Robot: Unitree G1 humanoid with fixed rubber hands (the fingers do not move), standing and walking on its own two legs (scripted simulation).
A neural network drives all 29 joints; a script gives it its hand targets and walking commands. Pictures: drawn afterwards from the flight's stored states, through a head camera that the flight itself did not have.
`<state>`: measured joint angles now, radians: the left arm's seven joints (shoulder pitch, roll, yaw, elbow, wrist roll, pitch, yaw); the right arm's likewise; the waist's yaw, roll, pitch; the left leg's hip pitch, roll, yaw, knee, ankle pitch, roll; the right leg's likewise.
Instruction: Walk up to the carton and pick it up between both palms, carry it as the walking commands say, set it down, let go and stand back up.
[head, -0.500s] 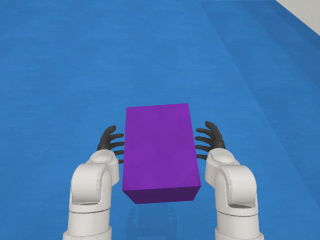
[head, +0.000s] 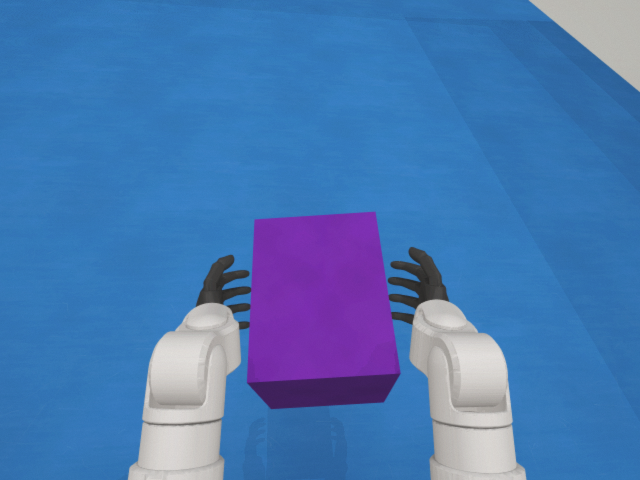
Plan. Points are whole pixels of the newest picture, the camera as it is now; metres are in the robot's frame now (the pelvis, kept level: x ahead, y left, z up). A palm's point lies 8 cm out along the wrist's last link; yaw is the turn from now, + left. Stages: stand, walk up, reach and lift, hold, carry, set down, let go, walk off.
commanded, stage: carry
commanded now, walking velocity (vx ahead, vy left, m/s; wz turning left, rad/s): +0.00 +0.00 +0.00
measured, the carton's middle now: (321, 314) +0.36 +0.00 +0.00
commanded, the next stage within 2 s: none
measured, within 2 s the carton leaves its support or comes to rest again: neither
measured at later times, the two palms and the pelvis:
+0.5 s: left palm (200, 178) +0.57 +0.20 +0.04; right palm (352, 175) +0.58 -0.05 +0.06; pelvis +0.27 +0.07 -0.01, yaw -1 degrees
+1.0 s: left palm (208, 91) +0.88 +0.24 +0.03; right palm (323, 91) +0.88 -0.01 +0.05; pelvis +0.58 +0.12 -0.01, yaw -1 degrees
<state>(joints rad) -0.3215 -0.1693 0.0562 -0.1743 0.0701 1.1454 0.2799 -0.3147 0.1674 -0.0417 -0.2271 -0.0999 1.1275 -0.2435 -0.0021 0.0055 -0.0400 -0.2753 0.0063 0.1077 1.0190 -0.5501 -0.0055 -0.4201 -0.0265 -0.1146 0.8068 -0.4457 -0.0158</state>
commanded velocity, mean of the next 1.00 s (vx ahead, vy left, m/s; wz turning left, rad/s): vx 0.00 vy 0.00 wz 0.00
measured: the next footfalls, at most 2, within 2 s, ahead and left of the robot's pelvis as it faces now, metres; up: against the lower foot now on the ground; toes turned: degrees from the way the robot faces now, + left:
left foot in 0.14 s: +0.08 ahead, +0.10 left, +0.00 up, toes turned +2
right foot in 0.40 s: +0.26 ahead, -0.03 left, +0.00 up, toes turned -9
